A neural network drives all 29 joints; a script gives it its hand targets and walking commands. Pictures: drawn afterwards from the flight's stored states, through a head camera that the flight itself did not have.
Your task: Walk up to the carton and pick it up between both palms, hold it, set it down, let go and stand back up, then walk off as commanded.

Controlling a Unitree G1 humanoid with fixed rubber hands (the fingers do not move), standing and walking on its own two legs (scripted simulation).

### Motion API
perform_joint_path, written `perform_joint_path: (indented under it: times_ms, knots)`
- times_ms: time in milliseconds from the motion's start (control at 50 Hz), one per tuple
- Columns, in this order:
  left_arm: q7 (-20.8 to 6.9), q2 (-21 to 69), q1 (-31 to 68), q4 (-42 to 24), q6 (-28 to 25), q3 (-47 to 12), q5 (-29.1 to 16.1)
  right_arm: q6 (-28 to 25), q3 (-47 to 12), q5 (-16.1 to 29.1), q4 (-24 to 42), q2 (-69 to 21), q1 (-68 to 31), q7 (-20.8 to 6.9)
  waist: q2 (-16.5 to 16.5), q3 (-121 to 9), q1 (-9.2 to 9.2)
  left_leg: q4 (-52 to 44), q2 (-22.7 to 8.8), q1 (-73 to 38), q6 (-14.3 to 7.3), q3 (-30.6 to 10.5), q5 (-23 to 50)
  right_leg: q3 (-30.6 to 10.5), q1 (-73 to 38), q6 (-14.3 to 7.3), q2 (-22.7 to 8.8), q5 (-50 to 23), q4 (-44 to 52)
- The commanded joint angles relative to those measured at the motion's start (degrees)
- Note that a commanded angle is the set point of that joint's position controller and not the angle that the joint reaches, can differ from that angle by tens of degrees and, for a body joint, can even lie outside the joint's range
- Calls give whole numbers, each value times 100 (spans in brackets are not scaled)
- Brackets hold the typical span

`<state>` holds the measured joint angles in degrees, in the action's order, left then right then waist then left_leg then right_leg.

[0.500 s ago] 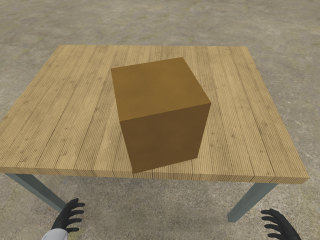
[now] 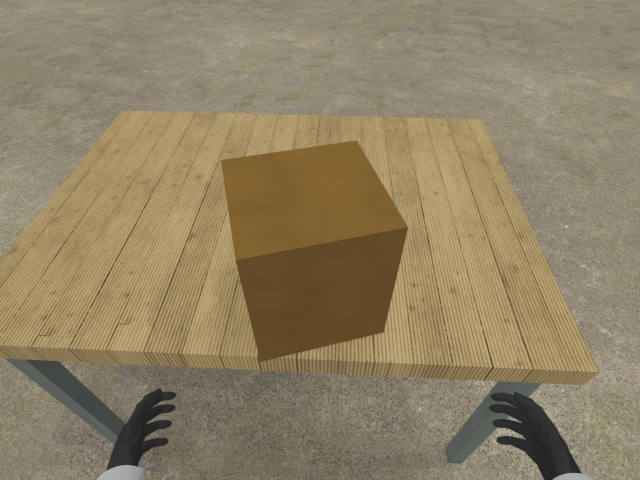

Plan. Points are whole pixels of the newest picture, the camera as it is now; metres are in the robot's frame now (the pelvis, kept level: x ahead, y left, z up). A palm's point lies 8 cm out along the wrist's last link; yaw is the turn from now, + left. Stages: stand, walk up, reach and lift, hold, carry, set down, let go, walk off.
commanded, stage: reach and lift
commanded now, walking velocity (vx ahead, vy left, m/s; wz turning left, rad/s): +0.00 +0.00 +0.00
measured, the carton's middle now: (308, 252) +0.45 +0.03 +0.02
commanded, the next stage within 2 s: none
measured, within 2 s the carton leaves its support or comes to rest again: neither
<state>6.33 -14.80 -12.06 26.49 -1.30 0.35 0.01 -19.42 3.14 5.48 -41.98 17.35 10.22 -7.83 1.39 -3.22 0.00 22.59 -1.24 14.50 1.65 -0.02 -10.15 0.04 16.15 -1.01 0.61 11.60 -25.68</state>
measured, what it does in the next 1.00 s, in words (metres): stands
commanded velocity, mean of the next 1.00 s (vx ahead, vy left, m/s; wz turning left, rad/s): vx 0.00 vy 0.00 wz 0.00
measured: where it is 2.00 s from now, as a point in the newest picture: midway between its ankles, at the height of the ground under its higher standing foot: outside the picture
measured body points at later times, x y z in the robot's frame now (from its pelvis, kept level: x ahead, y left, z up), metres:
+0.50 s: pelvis +0.01 +0.00 +0.00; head +0.01 +0.00 +0.45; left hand +0.21 +0.21 +0.00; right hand +0.22 -0.24 -0.01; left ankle +0.02 +0.14 -0.74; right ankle +0.02 -0.10 -0.74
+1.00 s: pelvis +0.01 -0.01 +0.00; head +0.02 +0.00 +0.45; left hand +0.27 +0.18 +0.04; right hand +0.28 -0.23 +0.04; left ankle +0.02 +0.14 -0.74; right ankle +0.02 -0.10 -0.74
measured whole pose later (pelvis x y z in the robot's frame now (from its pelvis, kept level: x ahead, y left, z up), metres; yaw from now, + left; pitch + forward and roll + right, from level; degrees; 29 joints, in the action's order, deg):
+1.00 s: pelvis +0.01 -0.01 +0.00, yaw +0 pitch +4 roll +1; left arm 13.3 -6.4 -9.2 0.9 8.0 -3.0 -0.2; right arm -8.1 -3.0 20.0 -16.6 20.0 4.6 -7.5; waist 1.4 -4.5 0.0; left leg 20.0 -2.1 14.2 2.3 0.1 -9.7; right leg 0.0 16.1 -1.7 1.5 11.2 -23.3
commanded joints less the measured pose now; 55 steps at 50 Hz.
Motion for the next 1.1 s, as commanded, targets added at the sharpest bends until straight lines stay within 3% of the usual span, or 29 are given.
perform_joint_path:
  times_ms: [0,240,260,320,340,440,460,480,500,520,560,600,760,860,920,1020,1060,1080]
  knots:
    - [218,260,-171,-1625,-361,110,-416,-166,-57,421,1479,770,-129,-107,201,-445,274,-610,83,-1094,-66,421,415,70,-907,-123,-11,-279,888]
    - [390,698,-668,-2621,-621,-219,-421,-281,-287,950,1912,988,202,-209,65,-562,295,-449,67,-1332,26,334,1089,125,-842,-211,146,-694,889]
    - [392,693,-597,-2712,-651,-225,-503,-316,-323,989,2122,947,124,-216,233,-650,335,-436,85,-1355,-10,342,982,109,-803,-189,129,-549,890]
    - [465,877,-597,-2910,-613,-374,-469,-295,-320,1133,2150,1030,105,-268,97,-601,317,-433,45,-1372,29,293,926,130,-670,-271,188,-430,908]
    - [513,929,-548,-2977,-578,-384,-439,-294,-317,1172,2249,1097,54,-283,38,-605,393,-455,44,-1280,37,281,860,134,-643,-293,198,-355,887]
    - [602,1132,-370,-3175,-501,-519,-465,-228,-383,1313,2443,1146,6,-325,128,-515,345,-464,71,-1276,-22,306,621,101,-519,-241,220,-166,885]
    - [613,1125,-379,-3277,-494,-519,-513,-234,-328,1315,2609,1231,-75,-324,265,-639,306,-450,57,-1306,-10,269,697,145,-487,-246,269,-222,876]
    - [659,1162,-346,-3371,-503,-541,-477,-239,-369,1391,2722,1195,-87,-335,190,-648,367,-472,55,-1279,-20,273,624,104,-484,-265,269,-178,864]
    - [669,1208,-315,-3413,-477,-597,-509,-222,-344,1384,2705,1222,-128,-331,293,-619,310,-471,56,-1265,-32,280,576,110,-445,-248,284,-139,892]
    - [702,1233,-249,-3547,-469,-566,-456,-207,-418,1456,2690,1173,-179,-359,195,-577,396,-479,57,-1220,-20,281,621,115,-404,-254,285,-150,864]
    - [725,1322,-200,-3560,-376,-532,-432,-127,-390,1443,2795,1206,-238,-327,286,-479,351,-502,77,-1160,-23,259,514,77,-442,-273,300,-32,904]
    - [756,1267,-36,-3478,-264,-461,-392,-17,-455,1476,2981,1217,-478,-312,278,-388,451,-564,89,-1102,-90,311,378,17,-383,-219,247,76,909]
    - [836,1065,847,-3871,222,-217,-504,539,-409,1483,3640,1163,-1163,-152,359,-481,507,-673,135,-914,-151,368,6,-155,-412,-104,173,302,959]
    - [787,953,1101,-3948,608,67,-517,839,-513,1552,3892,1135,-1396,63,421,-704,572,-580,184,-964,-166,460,618,-249,-881,-16,124,-521,877]
    - [740,985,1036,-3996,909,193,-418,1073,-458,1582,3637,1279,-1469,167,285,-625,547,-597,172,-1182,-93,399,1032,-199,-953,-61,177,-819,923]
    - [622,956,1256,-4337,1319,400,-432,1322,-511,1703,3991,1313,-1826,380,281,-1009,527,-460,204,-1339,-51,374,1784,-264,-1364,-57,179,-1723,860]
    - [583,1026,1296,-4491,1432,375,-457,1413,-500,1774,4244,1378,-1966,434,329,-1139,564,-471,211,-1384,-30,351,1863,-257,-1394,-59,212,-1853,819]
    - [571,995,1478,-4636,1466,392,-477,1474,-566,1808,4195,1294,-1993,446,204,-1213,546,-442,216,-1395,7,372,1955,-244,-1407,-55,228,-1823,821]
